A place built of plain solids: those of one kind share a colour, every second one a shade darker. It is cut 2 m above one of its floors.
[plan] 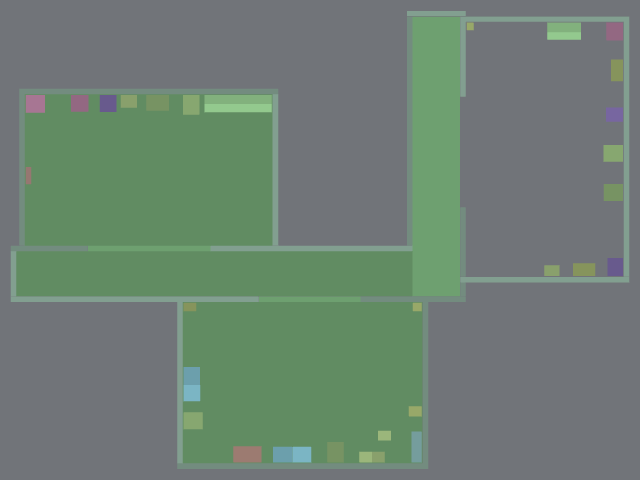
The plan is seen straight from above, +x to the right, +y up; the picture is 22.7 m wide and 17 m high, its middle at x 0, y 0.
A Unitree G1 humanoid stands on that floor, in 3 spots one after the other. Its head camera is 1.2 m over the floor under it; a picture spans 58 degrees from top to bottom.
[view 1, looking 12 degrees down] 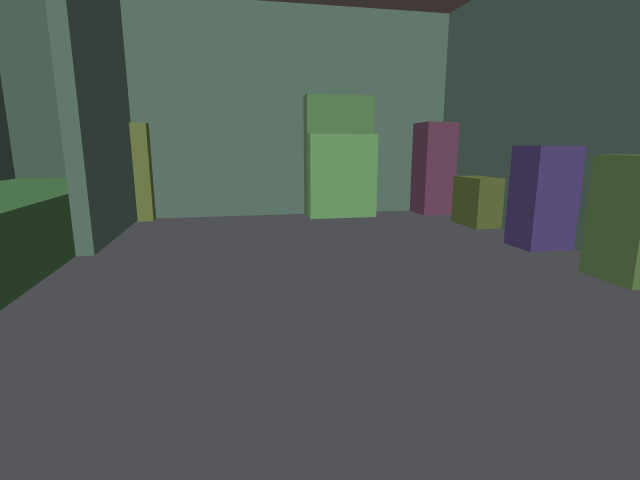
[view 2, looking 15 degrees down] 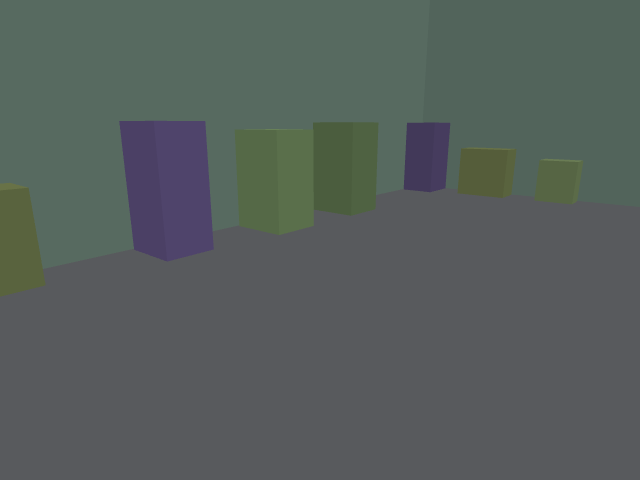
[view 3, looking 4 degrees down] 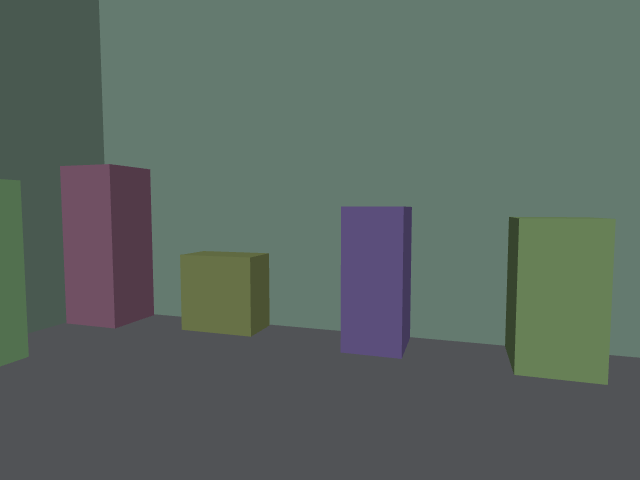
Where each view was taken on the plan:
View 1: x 6.68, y -0.15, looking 78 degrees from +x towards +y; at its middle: ground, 5.77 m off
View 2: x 6.68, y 6.66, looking -50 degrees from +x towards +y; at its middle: ground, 4.64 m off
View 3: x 6.68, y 3.76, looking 18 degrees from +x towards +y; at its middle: wall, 4.30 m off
